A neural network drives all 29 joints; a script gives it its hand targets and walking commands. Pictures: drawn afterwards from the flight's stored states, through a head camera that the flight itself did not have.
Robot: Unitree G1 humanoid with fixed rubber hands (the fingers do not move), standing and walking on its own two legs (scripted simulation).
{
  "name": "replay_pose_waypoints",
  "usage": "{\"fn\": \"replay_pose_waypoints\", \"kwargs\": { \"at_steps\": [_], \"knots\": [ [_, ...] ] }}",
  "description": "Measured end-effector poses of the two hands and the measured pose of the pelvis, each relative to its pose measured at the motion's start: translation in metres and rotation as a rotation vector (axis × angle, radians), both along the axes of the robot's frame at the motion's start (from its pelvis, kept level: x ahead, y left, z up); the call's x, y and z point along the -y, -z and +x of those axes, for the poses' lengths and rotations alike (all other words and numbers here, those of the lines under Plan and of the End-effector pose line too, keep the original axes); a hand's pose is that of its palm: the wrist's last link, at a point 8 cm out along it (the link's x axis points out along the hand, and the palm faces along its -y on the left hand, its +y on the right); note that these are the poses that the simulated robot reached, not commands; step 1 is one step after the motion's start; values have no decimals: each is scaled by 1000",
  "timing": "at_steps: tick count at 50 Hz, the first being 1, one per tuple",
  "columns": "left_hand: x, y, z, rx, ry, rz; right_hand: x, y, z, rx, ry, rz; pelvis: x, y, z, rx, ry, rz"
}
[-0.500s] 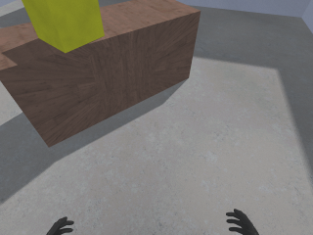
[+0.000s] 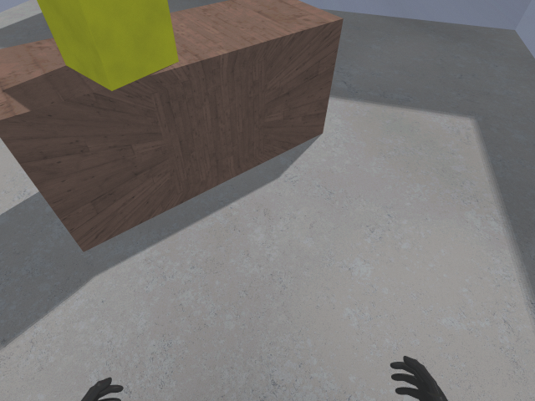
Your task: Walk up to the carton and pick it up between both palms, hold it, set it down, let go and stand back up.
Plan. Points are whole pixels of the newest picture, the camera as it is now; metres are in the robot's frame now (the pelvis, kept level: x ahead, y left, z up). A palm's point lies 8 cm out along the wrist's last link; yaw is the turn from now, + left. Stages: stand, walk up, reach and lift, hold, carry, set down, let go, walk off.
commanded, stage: stand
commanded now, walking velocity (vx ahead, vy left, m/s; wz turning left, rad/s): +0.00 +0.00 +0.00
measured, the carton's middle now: (109, 20) +1.26 +0.51 +0.06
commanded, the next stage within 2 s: walk up in 0.90 s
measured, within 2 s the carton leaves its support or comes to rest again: neither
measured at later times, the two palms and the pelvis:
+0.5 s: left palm out of the picture +0.12 +0.27 -0.09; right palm out of the picture +0.15 -0.25 -0.08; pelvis +0.00 +0.00 +0.00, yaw +0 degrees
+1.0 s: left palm out of the picture +0.11 +0.28 -0.09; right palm out of the picture +0.13 -0.25 -0.08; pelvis -0.01 +0.00 +0.00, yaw +0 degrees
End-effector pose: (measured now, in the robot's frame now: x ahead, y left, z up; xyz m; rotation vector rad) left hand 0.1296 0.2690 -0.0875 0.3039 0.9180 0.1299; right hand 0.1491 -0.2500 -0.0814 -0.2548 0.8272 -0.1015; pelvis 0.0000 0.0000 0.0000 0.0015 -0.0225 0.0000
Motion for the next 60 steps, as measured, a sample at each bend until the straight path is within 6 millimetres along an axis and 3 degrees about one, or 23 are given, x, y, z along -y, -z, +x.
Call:
{"fn": "replay_pose_waypoints", "kwargs": {
  "at_steps": [28, 55, 60],
  "knots": [
    [-4, 2, -7, -13, -9, 5, 2, -3, 0, 18, 1, -8, 0, 0, -2, 2, 0, 0],
    [-9, 6, -29, -42, -24, 12, 5, 1, -21, -9, 8, -10, 0, 0, -14, 21, -1, -1],
    [-32, -3, -37, 22, -64, 38, 7, -2, -15, -56, -94, -22, -5, -1, -9, 15, -67, -7]
  ]
}}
